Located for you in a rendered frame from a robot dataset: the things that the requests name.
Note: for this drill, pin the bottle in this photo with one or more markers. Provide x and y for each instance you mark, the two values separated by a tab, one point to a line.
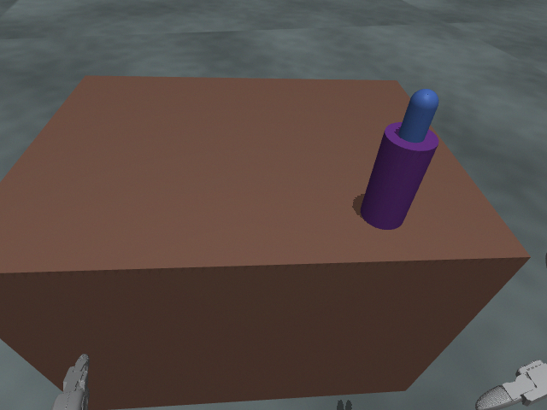
404	155

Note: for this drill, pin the right robot hand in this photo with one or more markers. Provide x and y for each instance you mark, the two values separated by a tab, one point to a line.
529	387

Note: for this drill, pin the left robot hand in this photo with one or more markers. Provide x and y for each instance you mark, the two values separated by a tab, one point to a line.
75	395

